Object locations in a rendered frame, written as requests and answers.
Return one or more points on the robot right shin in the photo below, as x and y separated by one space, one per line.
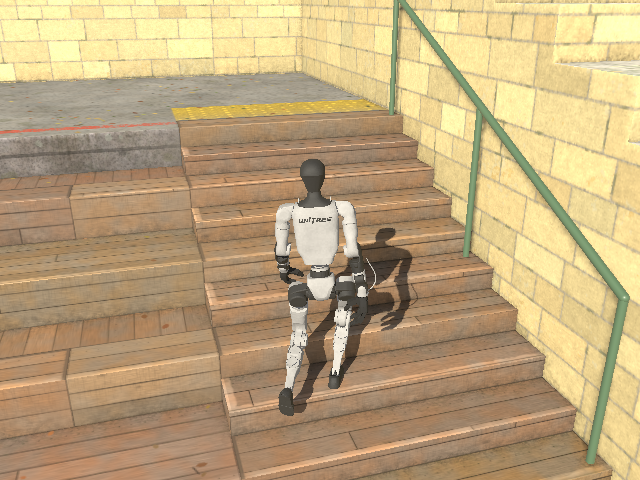
340 342

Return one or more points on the robot left forearm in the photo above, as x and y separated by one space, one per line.
282 262

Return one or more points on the robot left hand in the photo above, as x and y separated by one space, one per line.
286 279

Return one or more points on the robot left upper arm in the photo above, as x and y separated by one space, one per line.
282 226

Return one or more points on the robot right foot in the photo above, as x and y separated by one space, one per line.
334 381

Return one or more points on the robot right forearm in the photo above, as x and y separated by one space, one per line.
358 274

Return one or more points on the robot right upper arm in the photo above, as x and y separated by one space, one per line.
347 211

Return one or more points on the robot right hand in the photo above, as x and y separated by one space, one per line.
362 310

